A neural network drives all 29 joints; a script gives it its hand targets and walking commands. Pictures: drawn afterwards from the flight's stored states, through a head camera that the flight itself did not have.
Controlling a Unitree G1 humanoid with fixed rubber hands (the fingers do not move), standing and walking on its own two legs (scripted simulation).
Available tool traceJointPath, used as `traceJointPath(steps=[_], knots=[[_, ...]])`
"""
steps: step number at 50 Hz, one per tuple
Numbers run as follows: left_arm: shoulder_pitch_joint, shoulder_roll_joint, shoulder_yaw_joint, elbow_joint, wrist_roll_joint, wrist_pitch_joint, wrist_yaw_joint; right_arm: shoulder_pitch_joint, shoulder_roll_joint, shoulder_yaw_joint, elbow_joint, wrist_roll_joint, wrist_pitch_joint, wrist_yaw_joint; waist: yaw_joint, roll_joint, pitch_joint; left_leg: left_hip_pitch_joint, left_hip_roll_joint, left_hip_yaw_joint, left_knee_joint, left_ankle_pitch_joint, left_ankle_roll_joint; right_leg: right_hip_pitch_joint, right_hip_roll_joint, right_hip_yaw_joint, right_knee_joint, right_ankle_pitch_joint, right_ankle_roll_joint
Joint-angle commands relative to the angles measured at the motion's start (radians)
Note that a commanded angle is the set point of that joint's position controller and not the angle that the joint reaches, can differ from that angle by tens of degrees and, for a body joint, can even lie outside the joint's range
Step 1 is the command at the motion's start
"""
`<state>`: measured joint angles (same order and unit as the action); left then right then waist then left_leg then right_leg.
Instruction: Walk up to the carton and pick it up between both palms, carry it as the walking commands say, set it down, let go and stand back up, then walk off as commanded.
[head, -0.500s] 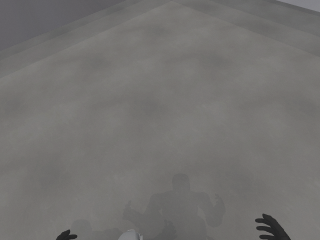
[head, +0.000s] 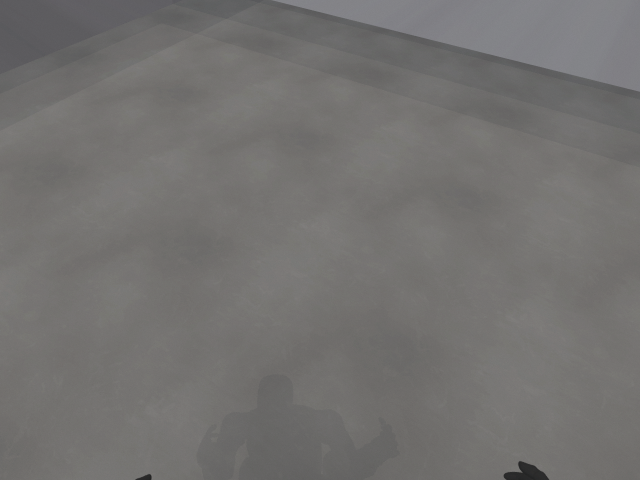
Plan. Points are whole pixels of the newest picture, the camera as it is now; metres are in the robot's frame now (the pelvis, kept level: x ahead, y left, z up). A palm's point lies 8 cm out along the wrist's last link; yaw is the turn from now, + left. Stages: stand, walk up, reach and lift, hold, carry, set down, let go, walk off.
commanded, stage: stand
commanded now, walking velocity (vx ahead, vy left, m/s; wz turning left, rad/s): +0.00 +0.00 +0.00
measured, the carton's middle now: out of the picture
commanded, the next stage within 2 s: walk off in 0.24 s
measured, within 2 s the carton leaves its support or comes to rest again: neither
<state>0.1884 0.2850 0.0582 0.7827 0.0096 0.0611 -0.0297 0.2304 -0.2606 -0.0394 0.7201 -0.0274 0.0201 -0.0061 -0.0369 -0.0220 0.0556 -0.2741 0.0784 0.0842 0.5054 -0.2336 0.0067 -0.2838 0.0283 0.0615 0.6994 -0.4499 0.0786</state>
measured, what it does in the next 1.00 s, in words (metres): walks ahead: right foot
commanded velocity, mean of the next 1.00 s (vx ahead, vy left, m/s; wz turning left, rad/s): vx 0.30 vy -0.12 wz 0.00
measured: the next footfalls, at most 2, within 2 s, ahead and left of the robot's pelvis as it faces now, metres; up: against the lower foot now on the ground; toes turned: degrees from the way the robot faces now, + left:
right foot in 0.06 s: +0.02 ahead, -0.14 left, +0.00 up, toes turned +1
left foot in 1.08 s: +0.33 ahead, +0.01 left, +0.00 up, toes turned +9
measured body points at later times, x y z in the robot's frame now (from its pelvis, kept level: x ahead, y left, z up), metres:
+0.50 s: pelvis +0.00 -0.02 +0.00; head +0.00 -0.02 +0.45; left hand +0.08 +0.23 -0.14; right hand +0.05 -0.29 -0.13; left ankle +0.02 +0.11 -0.74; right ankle -0.03 -0.14 -0.74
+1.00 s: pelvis +0.15 -0.08 +0.00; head +0.17 -0.07 +0.45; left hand +0.05 +0.15 -0.15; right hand +0.32 -0.33 -0.11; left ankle +0.24 +0.03 -0.71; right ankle +0.03 -0.17 -0.74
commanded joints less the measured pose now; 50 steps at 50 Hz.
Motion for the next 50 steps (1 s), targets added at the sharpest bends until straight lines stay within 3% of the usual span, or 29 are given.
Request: traceJointPath(steps=[1,2,3,4,5,7,9,13,21,22,24,26,27,29,30,31,32,34,35,36,37,38,39,40,41,42,46,48,50], knots=[[0.056,0.044,0.002,-0.021,0.001,-0.022,0.012,0.046,-0.189,-0.051,-0.008,0.009,0.004,0.006,0.025,0.236,-0.106,0.127,0.166,-0.153,-0.053,0.514,0.113,0.092,0.021,-0.084,-0.319,0.165,-0.034],[0.069,0.062,0.000,-0.011,0.013,-0.033,0.017,0.059,-0.167,-0.046,-0.002,0.016,0.002,0.009,0.034,0.189,-0.116,0.058,0.161,-0.145,-0.034,0.460,0.063,0.200,-0.020,-0.037,-0.417,0.300,-0.050],[0.081,0.100,0.003,-0.011,0.025,-0.046,0.022,0.068,-0.124,-0.034,-0.009,0.018,-0.005,0.018,0.037,0.085,-0.157,-0.057,0.130,-0.111,0.016,0.287,0.007,0.338,-0.156,0.092,-0.446,0.330,-0.065],[0.004,0.172,0.011,-0.024,0.011,-0.050,0.024,0.053,-0.038,-0.008,-0.037,0.023,-0.009,0.024,-0.006,-0.145,-0.121,-0.073,0.016,-0.003,-0.003,-0.040,-0.050,0.221,-0.286,0.232,-0.426,0.487,-0.138],[-0.024,0.114,-0.001,-0.018,0.004,-0.053,0.022,0.036,-0.075,-0.011,-0.011,0.017,0.002,0.019,0.023,-0.120,-0.111,0.050,0.030,-0.029,-0.033,-0.113,-0.056,0.127,-0.268,0.175,-0.404,0.440,-0.177],[-0.055,0.070,-0.018,-0.003,0.004,-0.053,0.029,0.005,-0.099,-0.017,0.006,0.011,0.001,0.025,0.019,-0.120,-0.054,0.067,0.014,-0.025,-0.090,0.028,-0.058,0.099,-0.183,0.125,-0.422,0.283,-0.129],[-0.031,0.079,-0.017,0.023,-0.003,-0.055,0.042,0.036,-0.107,-0.022,0.029,0.003,-0.006,0.026,0.014,-0.125,-0.036,0.080,0.033,-0.031,-0.101,0.101,-0.056,0.092,-0.150,0.098,-0.418,0.310,-0.115],[-0.010,0.072,-0.016,0.063,-0.003,-0.059,0.044,0.068,-0.095,-0.021,0.074,0.006,-0.014,0.018,0.010,-0.043,-0.029,0.084,0.044,-0.035,-0.120,0.111,-0.058,0.101,-0.138,0.087,-0.403,0.329,-0.119],[0.018,0.056,-0.016,0.141,0.000,-0.068,0.049,0.072,-0.082,-0.018,0.143,0.009,-0.017,0.009,0.008,0.020,-0.018,0.116,0.057,-0.052,-0.144,0.117,-0.043,0.077,-0.114,0.064,-0.399,0.323,-0.118],[0.049,0.057,-0.014,0.165,0.000,-0.065,0.052,0.076,-0.085,-0.019,0.147,0.001,-0.019,0.009,0.007,0.010,-0.038,0.129,0.066,-0.044,-0.138,0.039,-0.050,0.075,-0.113,0.052,-0.404,0.207,-0.109],[0.073,0.074,-0.005,0.184,0.006,-0.052,0.048,0.082,-0.107,-0.027,0.155,-0.005,-0.014,0.008,0.008,0.000,-0.007,0.082,0.052,-0.035,-0.106,-0.273,-0.033,0.024,-0.084,0.036,-0.386,-0.134,-0.120],[0.051,0.071,-0.005,0.171,0.014,-0.048,0.028,0.107,-0.128,-0.038,0.160,-0.005,-0.005,0.009,-0.006,0.040,0.089,0.049,0.098,-0.112,-0.135,-0.460,0.005,-0.101,-0.065,0.027,-0.332,-0.248,-0.132],[0.028,0.056,-0.008,0.162,0.019,-0.051,0.018,0.155,-0.142,-0.045,0.176,-0.004,-0.003,0.008,-0.029,0.091,0.108,0.089,0.150,-0.184,-0.177,-0.504,0.031,-0.170,-0.047,-0.005,-0.261,-0.210,-0.125],[-0.026,0.029,-0.011,0.127,0.036,-0.064,-0.001,0.277,-0.210,-0.072,0.222,-0.003,-0.005,0.000,-0.075,0.248,0.088,0.161,0.338,-0.425,-0.349,-0.593,0.120,-0.254,-0.047,-0.118,-0.018,-0.003,-0.091],[-0.055,0.047,-0.005,0.111,0.040,-0.070,-0.012,0.278,-0.204,-0.073,0.229,-0.003,-0.009,-0.004,-0.076,0.228,0.084,0.130,0.381,-0.486,-0.400,-0.560,0.153,-0.266,-0.077,-0.089,0.070,-0.007,-0.084],[-0.047,0.045,-0.004,0.103,0.035,-0.077,-0.023,0.234,-0.210,-0.074,0.220,-0.004,-0.014,-0.006,-0.048,0.191,0.067,0.095,0.377,-0.460,-0.416,-0.521,0.155,-0.233,-0.090,-0.080,0.070,-0.035,-0.087],[-0.002,0.029,-0.008,0.105,0.029,-0.081,-0.033,0.167,-0.226,-0.077,0.205,-0.003,-0.018,-0.008,-0.010,0.202,0.064,0.043,0.353,-0.397,-0.410,-0.472,0.138,-0.164,-0.106,-0.079,0.002,-0.044,-0.096],[0.119,-0.002,-0.010,0.147,0.022,-0.088,-0.039,0.066,-0.202,-0.077,0.201,0.007,-0.018,-0.007,0.066,0.191,0.052,-0.103,0.238,-0.206,-0.341,-0.374,0.074,0.100,-0.045,-0.164,-0.204,0.093,-0.107],[0.192,-0.004,-0.005,0.182,0.025,-0.089,-0.034,0.045,-0.193,-0.078,0.203,0.010,-0.019,-0.008,0.101,0.160,0.034,-0.167,0.181,-0.133,-0.260,-0.381,0.052,0.238,0.001,-0.216,-0.270,0.168,-0.102],[0.273,0.027,0.011,0.213,0.029,-0.089,-0.026,0.039,-0.174,-0.074,0.195,0.007,-0.025,-0.005,0.134,0.096,0.001,-0.247,0.126,-0.063,-0.145,-0.406,0.024,0.389,0.011,-0.228,-0.307,0.146,-0.105],[0.401,0.084,0.030,0.241,0.036,-0.095,-0.017,0.010,-0.123,-0.063,0.173,0.000,-0.030,0.003,0.192,-0.075,-0.015,-0.380,0.049,0.039,0.137,-0.387,-0.014,0.512,-0.149,-0.021,-0.443,-0.048,-0.134],[0.448,0.194,0.046,0.249,0.021,-0.098,-0.008,-0.080,-0.027,-0.032,0.104,-0.003,-0.027,0.008,0.225,-0.344,0.000,-0.538,-0.037,0.066,0.392,-0.427,-0.008,0.470,-0.355,0.326,-0.601,-0.321,-0.222],[0.418,0.147,0.029,0.249,0.022,-0.097,0.002,-0.157,-0.066,-0.039,0.082,0.006,-0.024,0.010,0.211,-0.219,0.078,-0.578,0.034,-0.046,0.514,-0.357,0.021,0.384,-0.383,0.353,-0.620,-0.339,-0.273],[0.355,0.102,0.014,0.233,0.025,-0.103,0.011,-0.146,-0.078,-0.043,0.081,0.010,-0.029,0.022,0.159,-0.125,0.101,-0.591,0.067,-0.054,0.564,-0.289,0.034,0.362,-0.366,0.328,-0.612,-0.261,-0.279],[0.293,0.075,0.005,0.218,0.025,-0.114,0.017,-0.091,-0.080,-0.043,0.107,0.005,-0.040,0.033,0.107,-0.052,0.090,-0.553,0.097,-0.051,0.573,-0.211,0.033,0.353,-0.337,0.254,-0.595,-0.104,-0.263],[0.257,0.066,0.000,0.209,0.022,-0.123,0.023,-0.054,-0.078,-0.044,0.129,-0.007,-0.049,0.041,0.079,-0.022,0.054,-0.502,0.101,-0.042,0.560,-0.164,0.025,0.346,-0.312,0.197,-0.588,0.004,-0.252],[0.282,0.032,-0.012,0.254,0.017,-0.137,0.032,-0.103,-0.030,-0.028,0.128,-0.006,-0.042,0.054,0.060,-0.056,0.062,-0.382,0.057,0.023,0.396,-0.073,-0.016,0.277,-0.235,0.012,-0.562,0.354,-0.256],[0.305,0.032,-0.016,0.281,0.020,-0.136,0.029,-0.179,-0.012,-0.017,0.102,0.005,-0.037,0.049,0.066,-0.086,0.078,-0.295,0.023,0.062,0.265,-0.070,-0.015,0.238,-0.216,-0.036,-0.543,0.460,-0.256],[0.315,0.036,-0.017,0.305,0.019,-0.133,0.027,-0.184,-0.014,-0.015,0.101,0.011,-0.036,0.036,0.051,-0.110,0.073,-0.197,-0.009,0.082,0.191,-0.050,0.004,0.221,-0.220,-0.047,-0.497,0.562,-0.255]])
